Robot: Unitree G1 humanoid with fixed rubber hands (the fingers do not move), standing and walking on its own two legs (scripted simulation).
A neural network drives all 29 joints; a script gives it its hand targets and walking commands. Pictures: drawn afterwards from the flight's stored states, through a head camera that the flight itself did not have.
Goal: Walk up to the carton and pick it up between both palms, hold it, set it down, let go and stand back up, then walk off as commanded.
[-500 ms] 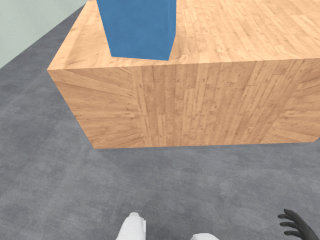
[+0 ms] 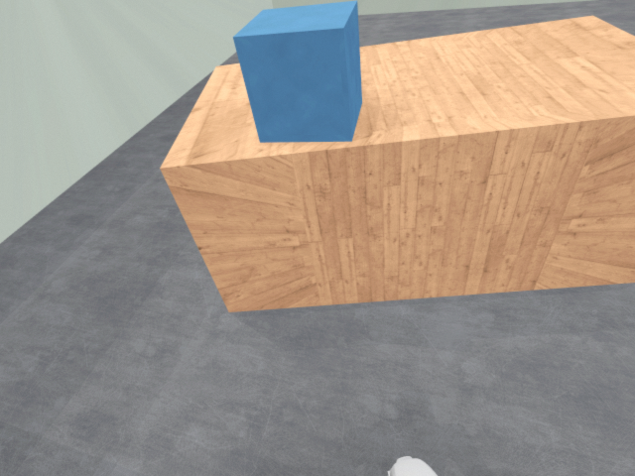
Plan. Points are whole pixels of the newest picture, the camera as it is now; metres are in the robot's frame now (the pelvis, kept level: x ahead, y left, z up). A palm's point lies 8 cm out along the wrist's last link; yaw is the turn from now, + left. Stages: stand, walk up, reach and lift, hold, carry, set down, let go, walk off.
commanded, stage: walk off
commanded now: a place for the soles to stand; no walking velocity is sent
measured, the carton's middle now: (306, 74) +1.10 +0.00 +0.09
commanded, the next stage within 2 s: none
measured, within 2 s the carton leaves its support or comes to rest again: neither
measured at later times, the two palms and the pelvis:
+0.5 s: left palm out of the picture -0.02 +0.34 -0.10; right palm out of the picture -0.01 -0.31 -0.08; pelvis -0.04 +0.01 +0.01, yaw +2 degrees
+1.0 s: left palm out of the picture +0.01 +0.36 -0.09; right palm (538, 431) +0.21 -0.26 -0.10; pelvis +0.07 +0.05 +0.00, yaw +0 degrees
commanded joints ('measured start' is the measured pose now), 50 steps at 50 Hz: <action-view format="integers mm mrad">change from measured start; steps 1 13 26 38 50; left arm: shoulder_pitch -28 -185 102 240 41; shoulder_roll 220 319 271 359 197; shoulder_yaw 65 73 65 54 9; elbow -67 -75 -13 1 -69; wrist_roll -30 -2 -17 -39 -51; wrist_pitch -90 -65 -59 -144 -94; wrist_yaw -21 -37 -31 7 25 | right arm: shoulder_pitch -231 204 -126 -257 51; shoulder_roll -213 -228 -226 -207 -288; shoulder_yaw -30 -57 -67 -44 -97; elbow -108 21 -126 -190 -65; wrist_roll -7 16 -27 11 15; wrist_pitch -60 -69 -68 -37 -69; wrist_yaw -14 -19 -23 16 -35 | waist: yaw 88 -139 30 75 -91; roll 55 -82 152 -176 177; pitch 155 206 -42 295 -86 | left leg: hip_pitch -326 -33 21 -666 252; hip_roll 231 52 319 125 305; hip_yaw -289 2 -332 -51 -358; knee -374 61 -464 394 -221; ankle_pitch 4 -96 -214 60 605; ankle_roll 198 151 246 43 169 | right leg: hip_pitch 127 -337 -51 347 -143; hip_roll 3 -202 -30 -410 46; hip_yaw -158 184 -99 351 -71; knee -195 -769 -75 -706 211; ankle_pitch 212 -350 41 450 139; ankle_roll -21 -120 -18 -201 -31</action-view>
